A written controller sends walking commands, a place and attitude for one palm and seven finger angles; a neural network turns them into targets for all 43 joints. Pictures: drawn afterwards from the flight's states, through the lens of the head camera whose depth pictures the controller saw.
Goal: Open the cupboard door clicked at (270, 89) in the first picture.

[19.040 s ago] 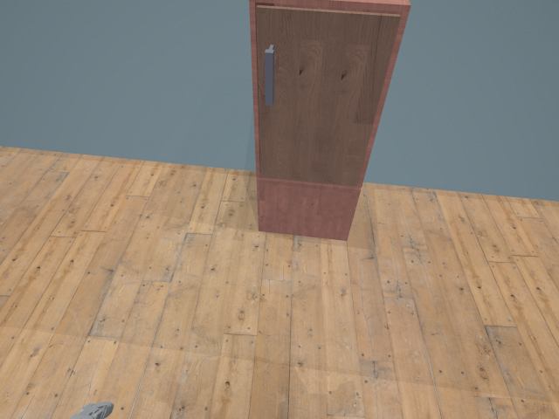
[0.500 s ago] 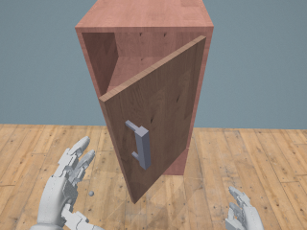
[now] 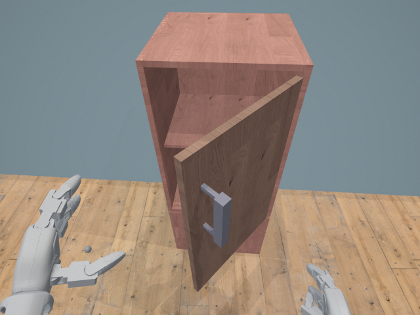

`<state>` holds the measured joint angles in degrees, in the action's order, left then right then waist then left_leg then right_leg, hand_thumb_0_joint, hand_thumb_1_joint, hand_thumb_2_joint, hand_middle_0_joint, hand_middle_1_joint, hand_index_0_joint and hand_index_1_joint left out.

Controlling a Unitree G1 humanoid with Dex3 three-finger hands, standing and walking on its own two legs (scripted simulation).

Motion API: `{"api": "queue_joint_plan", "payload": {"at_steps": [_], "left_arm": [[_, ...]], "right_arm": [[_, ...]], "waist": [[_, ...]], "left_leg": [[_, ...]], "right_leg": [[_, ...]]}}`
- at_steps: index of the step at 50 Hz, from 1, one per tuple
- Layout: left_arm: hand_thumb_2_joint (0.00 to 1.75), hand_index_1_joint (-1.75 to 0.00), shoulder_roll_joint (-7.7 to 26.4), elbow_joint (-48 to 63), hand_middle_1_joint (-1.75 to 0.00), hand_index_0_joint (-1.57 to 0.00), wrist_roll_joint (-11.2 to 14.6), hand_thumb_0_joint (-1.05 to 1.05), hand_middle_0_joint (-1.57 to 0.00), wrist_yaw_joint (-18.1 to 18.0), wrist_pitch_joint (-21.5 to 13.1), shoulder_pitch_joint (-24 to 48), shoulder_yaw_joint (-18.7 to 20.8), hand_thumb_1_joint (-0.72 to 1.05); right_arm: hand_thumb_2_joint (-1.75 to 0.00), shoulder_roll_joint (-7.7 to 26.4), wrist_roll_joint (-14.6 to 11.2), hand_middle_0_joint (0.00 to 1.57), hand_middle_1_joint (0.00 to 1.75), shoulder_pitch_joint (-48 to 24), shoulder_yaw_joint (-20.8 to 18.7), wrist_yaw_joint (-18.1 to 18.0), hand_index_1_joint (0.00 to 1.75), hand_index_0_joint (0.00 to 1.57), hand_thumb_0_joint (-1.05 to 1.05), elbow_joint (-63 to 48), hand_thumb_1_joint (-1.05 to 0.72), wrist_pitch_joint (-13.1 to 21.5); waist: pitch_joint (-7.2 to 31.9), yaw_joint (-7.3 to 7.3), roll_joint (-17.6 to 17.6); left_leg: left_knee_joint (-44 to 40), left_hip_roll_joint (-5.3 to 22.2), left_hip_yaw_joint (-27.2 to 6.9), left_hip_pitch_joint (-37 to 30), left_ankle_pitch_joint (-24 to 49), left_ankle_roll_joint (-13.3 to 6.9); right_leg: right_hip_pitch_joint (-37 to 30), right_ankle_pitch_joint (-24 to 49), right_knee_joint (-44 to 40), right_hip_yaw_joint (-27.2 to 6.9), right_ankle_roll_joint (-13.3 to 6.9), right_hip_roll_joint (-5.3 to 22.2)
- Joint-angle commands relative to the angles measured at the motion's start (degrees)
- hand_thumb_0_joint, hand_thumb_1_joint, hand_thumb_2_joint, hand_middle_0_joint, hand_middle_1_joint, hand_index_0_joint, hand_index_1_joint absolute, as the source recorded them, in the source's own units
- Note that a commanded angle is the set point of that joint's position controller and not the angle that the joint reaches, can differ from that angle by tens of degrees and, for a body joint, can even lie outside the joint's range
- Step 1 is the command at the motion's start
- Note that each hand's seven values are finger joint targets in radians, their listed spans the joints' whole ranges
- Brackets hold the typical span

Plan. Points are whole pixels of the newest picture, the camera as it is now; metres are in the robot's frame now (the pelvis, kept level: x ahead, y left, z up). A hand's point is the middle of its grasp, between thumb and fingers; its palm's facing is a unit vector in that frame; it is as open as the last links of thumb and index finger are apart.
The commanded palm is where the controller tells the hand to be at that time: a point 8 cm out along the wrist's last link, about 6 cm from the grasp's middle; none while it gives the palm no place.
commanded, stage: draw the hand back to the body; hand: left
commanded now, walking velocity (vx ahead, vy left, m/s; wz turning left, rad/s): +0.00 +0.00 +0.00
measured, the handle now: (214, 216) +0.31 +0.03 +0.03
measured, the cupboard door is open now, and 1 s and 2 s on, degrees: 50 50 50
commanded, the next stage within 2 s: step back with the hand held close in 0.70 s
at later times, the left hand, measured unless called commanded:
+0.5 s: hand (46, 221) +0.19 +0.25 +0.17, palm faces +0.46 -0.81 -0.38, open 7.7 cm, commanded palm +0.14 +0.29 +0.18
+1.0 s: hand (68, 215) +0.20 +0.23 +0.17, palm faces +0.40 -0.79 -0.46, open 7.4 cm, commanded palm +0.14 +0.26 +0.19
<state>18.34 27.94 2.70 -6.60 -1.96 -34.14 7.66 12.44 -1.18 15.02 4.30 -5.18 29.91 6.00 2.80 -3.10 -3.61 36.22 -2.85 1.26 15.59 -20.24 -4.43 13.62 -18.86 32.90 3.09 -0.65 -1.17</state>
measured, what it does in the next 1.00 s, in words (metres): stands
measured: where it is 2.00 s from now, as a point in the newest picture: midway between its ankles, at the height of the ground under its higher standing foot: outside the picture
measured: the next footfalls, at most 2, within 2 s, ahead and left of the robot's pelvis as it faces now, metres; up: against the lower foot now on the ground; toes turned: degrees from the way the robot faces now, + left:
left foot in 1.86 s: -0.04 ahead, +0.11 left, +0.00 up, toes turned +4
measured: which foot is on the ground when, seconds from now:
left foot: down 0.00-1.00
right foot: down 0.00-1.00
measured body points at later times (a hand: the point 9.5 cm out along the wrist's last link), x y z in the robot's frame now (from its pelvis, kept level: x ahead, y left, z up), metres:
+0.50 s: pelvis +0.00 -0.01 +0.02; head -0.02 -0.02 +0.46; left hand +0.16 +0.30 +0.19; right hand +0.18 -0.23 -0.07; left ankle -0.01 +0.06 -0.73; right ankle -0.01 -0.12 -0.73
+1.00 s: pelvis -0.01 -0.03 +0.02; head +0.00 -0.05 +0.47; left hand +0.17 +0.27 +0.20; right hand +0.18 -0.27 -0.07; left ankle -0.01 +0.06 -0.73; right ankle -0.01 -0.12 -0.73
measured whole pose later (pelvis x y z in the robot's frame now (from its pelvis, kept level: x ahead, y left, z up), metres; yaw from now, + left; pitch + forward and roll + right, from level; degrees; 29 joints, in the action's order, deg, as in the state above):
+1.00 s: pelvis -0.01 -0.03 +0.02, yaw -2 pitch -1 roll -1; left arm 21.2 22.1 3.3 -6.1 -8.3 -27.8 21.9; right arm 14.3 -0.9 9.5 0.8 -3.6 34.1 2.9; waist -0.8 -1.8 -4.3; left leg 25.9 -0.1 1.7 10.5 -14.4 -2.0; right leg 8.2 -11.5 20.7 2.2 -3.1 -4.1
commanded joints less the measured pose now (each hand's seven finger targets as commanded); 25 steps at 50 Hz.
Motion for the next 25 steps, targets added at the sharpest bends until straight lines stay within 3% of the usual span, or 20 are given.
{"api": "queue_joint_plan", "payload": {"at_steps": [1, 3, 6, 11, 16, 20, 25], "left_arm": [[0.68, -0.30, 7.83, 11.88, -0.30, -0.18, 0.08, 0.00, -0.18, -1.50, -4.30, 4.06, 8.79, 0.37], [0.70, -0.30, 8.23, 10.12, -0.30, -0.18, 0.23, 0.00, -0.18, -1.35, -4.31, 4.26, 10.33, 0.44], [0.75, -0.30, 8.48, 10.46, -0.30, -0.19, 0.31, 0.00, -0.19, -1.15, -4.82, 7.14, 11.56, 0.55], [0.82, -0.30, 11.09, 9.99, -0.30, -0.19, 0.83, 0.00, -0.19, -1.28, -5.43, 9.72, 16.05, 0.73], [0.90, -0.30, 13.34, 8.84, -0.30, -0.20, 1.15, 0.00, -0.20, -1.56, -6.08, 13.60, 19.92, 0.90], [0.90, -0.30, 8.93, 5.35, -0.30, -0.20, 1.46, 0.00, -0.20, -0.64, -5.68, 11.05, 15.70, 0.90], [0.90, -0.30, 11.55, 7.39, -0.30, -0.20, 1.31, 0.00, -0.20, -0.75, -6.19, 12.19, 17.37, 0.90]], "right_arm": [[-0.90, 6.33, 0.47, 0.20, 0.30, -7.76, -3.22, -0.01, 0.30, 0.20, 0.00, -7.77, -0.90, 3.63], [-0.90, 6.71, 0.46, 0.20, 0.30, -8.30, -3.56, 0.33, 0.30, 0.20, 0.00, -7.11, -0.90, 3.46], [-0.90, 6.93, 0.60, 0.20, 0.30, -8.67, -3.82, 0.82, 0.30, 0.20, 0.00, -6.36, -0.90, 3.22], [-0.90, 7.01, 0.57, 0.20, 0.30, -9.46, -4.26, 0.97, 0.30, 0.20, 0.00, -5.34, -0.90, 2.76], [-0.90, 6.96, 0.53, 0.20, 0.30, -10.26, -4.48, 0.94, 0.30, 0.20, 0.00, -4.04, -0.90, 2.67], [-0.90, 7.51, 0.55, 0.20, 0.30, -10.48, -4.86, 1.47, 0.30, 0.20, 0.00, -3.77, -0.90, 2.24], [-0.90, 7.48, 0.80, 0.20, 0.30, -11.24, -5.15, 1.35, 0.30, 0.20, 0.00, -3.73, -0.90, 1.97]], "waist": [[1.74, -0.16, -0.60], [1.12, -0.44, 0.68], [0.26, -0.22, -1.74], [0.46, -0.53, -0.99], [-0.61, -0.70, -4.33], [-2.52, -0.24, -0.65], [0.39, -0.69, 0.13]], "left_leg": [[-11.14, 6.00, -7.18, -4.62, 20.15, 5.41], [-12.31, 6.42, -7.27, -5.16, 22.19, 5.83], [-14.08, 6.66, -7.35, -6.61, 21.76, 6.43], [-15.73, 6.59, -6.86, -7.83, 20.85, 6.30], [-17.40, 6.29, -6.63, -8.08, 17.87, 6.20], [-17.64, 6.11, -5.86, -8.25, 17.94, 5.32], [-17.16, 5.01, -4.58, -8.61, 16.89, 4.08]], "right_leg": [[-2.33, 10.43, -6.10, -1.49, -1.54, 0.94], [-3.85, 11.22, -6.99, -1.37, -1.55, 0.80], [-4.51, 10.96, -8.17, -1.56, -1.46, 0.82], [-6.80, 11.66, -10.09, -1.92, -1.49, 0.52], [-8.00, 11.21, -11.63, -2.21, -1.65, 0.57], [-7.68, 11.61, -12.75, -2.34, -1.44, 0.65], [-9.93, 13.04, -13.49, -2.89, -1.45, 0.78]]}}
